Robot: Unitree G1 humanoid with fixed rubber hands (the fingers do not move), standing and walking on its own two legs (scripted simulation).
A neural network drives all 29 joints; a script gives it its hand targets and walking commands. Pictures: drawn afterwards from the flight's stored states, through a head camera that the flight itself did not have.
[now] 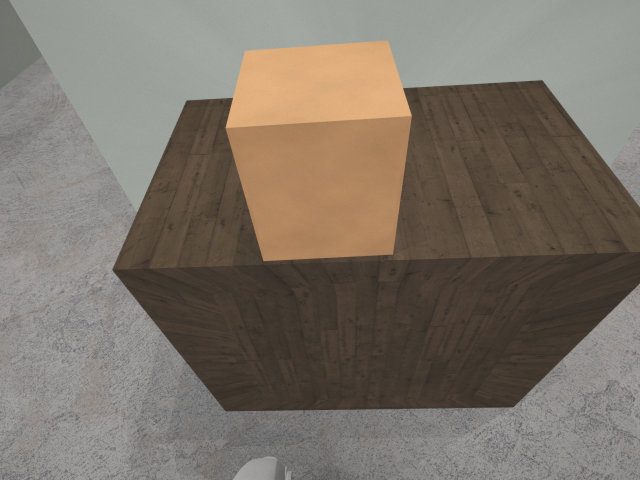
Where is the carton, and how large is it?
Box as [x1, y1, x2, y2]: [226, 41, 411, 260]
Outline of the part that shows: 387,41 245,51 226,124 226,130 263,260 392,254 411,115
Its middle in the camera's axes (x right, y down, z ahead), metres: +0.01 -0.13 +0.59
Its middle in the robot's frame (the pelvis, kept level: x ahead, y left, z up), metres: +0.55 +0.02 +0.11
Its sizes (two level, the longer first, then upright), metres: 0.210 0.200 0.250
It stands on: a pedestal, 0.76 m high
